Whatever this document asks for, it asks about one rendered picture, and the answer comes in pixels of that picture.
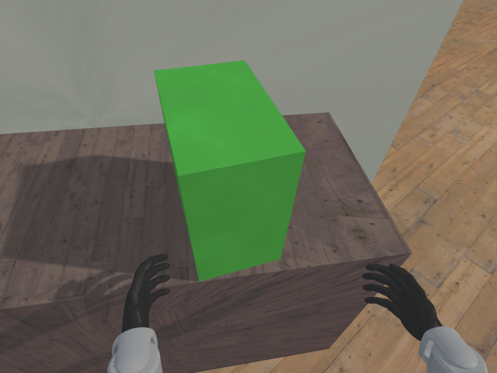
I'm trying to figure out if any left robot forearm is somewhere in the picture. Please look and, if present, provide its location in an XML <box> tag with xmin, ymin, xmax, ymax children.
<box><xmin>107</xmin><ymin>327</ymin><xmax>163</xmax><ymax>373</ymax></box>

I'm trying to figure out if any carton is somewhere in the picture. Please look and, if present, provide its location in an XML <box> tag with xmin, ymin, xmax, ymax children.
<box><xmin>154</xmin><ymin>61</ymin><xmax>306</xmax><ymax>281</ymax></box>

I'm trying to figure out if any right robot forearm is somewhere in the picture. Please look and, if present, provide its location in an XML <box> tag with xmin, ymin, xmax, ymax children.
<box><xmin>419</xmin><ymin>326</ymin><xmax>488</xmax><ymax>373</ymax></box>

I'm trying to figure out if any robot left hand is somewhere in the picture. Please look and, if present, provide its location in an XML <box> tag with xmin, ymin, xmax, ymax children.
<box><xmin>122</xmin><ymin>254</ymin><xmax>170</xmax><ymax>333</ymax></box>

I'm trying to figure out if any robot right hand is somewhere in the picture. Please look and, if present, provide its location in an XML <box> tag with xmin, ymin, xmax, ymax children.
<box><xmin>362</xmin><ymin>263</ymin><xmax>442</xmax><ymax>341</ymax></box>

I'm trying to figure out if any pedestal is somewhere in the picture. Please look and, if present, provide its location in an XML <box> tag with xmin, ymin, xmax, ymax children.
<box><xmin>0</xmin><ymin>112</ymin><xmax>412</xmax><ymax>373</ymax></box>

